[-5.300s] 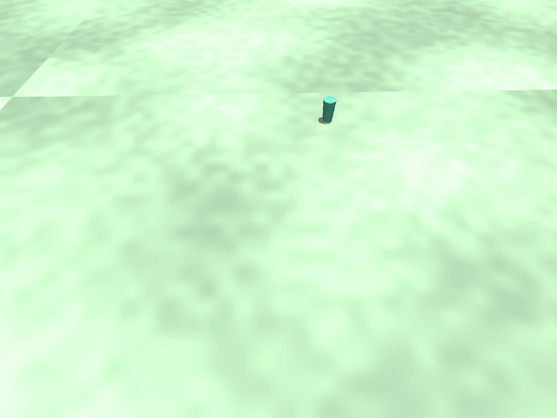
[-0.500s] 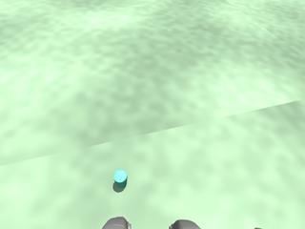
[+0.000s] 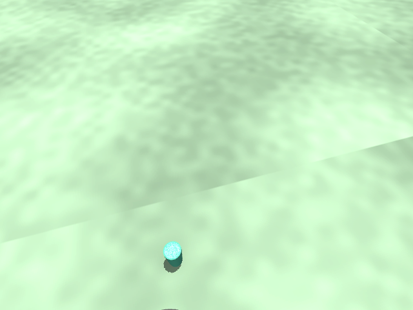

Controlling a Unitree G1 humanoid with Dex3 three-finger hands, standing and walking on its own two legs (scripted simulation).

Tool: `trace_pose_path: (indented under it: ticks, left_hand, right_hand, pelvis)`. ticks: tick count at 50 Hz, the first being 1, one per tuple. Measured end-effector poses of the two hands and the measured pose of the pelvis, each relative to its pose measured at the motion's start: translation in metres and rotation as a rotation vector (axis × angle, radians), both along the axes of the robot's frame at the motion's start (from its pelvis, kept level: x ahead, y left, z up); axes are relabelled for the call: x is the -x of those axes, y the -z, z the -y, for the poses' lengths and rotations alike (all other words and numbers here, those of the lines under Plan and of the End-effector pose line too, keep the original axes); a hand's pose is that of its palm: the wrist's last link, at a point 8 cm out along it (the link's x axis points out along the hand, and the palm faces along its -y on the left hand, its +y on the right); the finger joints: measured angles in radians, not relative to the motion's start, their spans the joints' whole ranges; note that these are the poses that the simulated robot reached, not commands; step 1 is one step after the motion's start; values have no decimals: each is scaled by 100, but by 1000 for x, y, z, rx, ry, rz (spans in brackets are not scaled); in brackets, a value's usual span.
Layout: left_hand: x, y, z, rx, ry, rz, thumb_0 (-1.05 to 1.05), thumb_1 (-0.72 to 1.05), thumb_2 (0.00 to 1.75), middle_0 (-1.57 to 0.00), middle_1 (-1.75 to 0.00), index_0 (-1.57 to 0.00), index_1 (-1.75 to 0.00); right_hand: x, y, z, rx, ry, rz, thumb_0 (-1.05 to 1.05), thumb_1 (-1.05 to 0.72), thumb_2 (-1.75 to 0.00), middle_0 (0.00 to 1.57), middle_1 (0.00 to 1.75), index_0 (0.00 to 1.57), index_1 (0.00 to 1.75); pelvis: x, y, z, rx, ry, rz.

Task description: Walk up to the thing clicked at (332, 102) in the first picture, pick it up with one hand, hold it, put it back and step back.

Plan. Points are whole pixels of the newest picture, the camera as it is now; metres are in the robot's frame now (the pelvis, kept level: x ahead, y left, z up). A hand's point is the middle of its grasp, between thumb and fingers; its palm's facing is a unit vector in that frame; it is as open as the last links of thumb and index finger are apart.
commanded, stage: walk up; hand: left
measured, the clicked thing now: (174, 255) +0.42 +0.19 -0.69
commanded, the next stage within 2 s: stand in 1.16 s
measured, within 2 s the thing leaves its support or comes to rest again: neither
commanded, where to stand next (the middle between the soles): +0.04 -0.02 m, yaw +1 degrees
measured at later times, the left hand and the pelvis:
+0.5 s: hand out of the picture +0.11 +0.26 -0.14, palm faces +0.00 -0.93 -0.36, open 7.4 cm; pelvis +0.02 -0.01 +0.01, yaw +2 degrees
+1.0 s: hand out of the picture +0.10 +0.25 -0.14, palm faces +0.03 -0.94 -0.34, open 7.4 cm; pelvis +0.03 +0.00 +0.02, yaw +3 degrees
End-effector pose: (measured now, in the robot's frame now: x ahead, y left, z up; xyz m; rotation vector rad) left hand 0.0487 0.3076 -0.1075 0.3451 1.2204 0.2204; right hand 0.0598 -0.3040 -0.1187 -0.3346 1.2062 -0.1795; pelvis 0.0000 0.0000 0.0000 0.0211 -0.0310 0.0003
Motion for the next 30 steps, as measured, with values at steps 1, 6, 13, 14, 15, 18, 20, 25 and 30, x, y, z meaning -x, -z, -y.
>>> trace_pose_path:
  ticks: [1, 6, 13, 14, 15, 18, 20, 25, 30]
  left_hand:
    - [-7, 1, 2, 8, 0, 13, 0, 90, 90, -21, -30, -21, -30]
    - [-39, 2, 11, 35, 29, 69, 0, 90, 90, -21, -30, -21, -30]
    - [-66, -2, 15, 42, 43, 108, 0, 90, 90, -21, -30, -21, -30]
    - [-67, -3, 15, 40, 43, 110, 0, 90, 90, -21, -30, -21, -30]
    - [-68, -4, 15, 38, 43, 110, 0, 90, 90, -21, -30, -21, -30]
    - [-67, -6, 12, 31, 36, 99, 0, 90, 90, -21, -30, -21, -30]
    - [-65, -6, 10, 26, 27, 87, 0, 90, 90, -21, -30, -21, -30]
    - [-55, -8, 7, 19, 0, 55, 0, 90, 90, -21, -30, -21, -30]
    - [-44, -7, 5, 20, -22, 27, 0, 90, 90, -21, -30, -21, -30]
  right_hand:
    - [-2, -2, -2, -3, -2, 1, 1, -91, -90, 20, 30, 20, 30]
    - [-16, -10, -3, -3, 6, 10, 1, -91, -89, 20, 30, 21, 30]
    - [-37, -18, 4, 18, 9, 52, 1, -91, -90, 20, 30, 21, 30]
    - [-39, -19, 5, 20, 8, 54, 1, -91, -90, 20, 30, 21, 30]
    - [-41, -19, 6, 21, 7, 54, 1, -91, -90, 20, 30, 21, 30]
    - [-45, -20, 7, 22, 5, 53, 1, -91, -90, 20, 30, 20, 30]
    - [-46, -20, 7, 20, 1, 48, 1, -91, -90, 20, 30, 20, 30]
    - [-47, -19, 5, 13, -4, 26, 1, -91, -90, 20, 30, 20, 30]
    - [-46, -17, 2, 6, -10, 5, 1, -91, -90, 20, 30, 20, 30]
  pelvis:
    - [-2, -1, 0, 0, -1, -1]
    - [-11, -5, 3, 23, -3, 0]
    - [-16, -7, 4, 26, -12, 7]
    - [-16, -8, 4, 27, -13, 8]
    - [-16, -8, 4, 28, -13, 8]
    - [-18, -9, 5, 28, -16, 10]
    - [-18, -10, 5, 27, -18, 10]
    - [-20, -12, 5, 28, -26, 13]
    - [-21, -14, 5, 28, -30, 15]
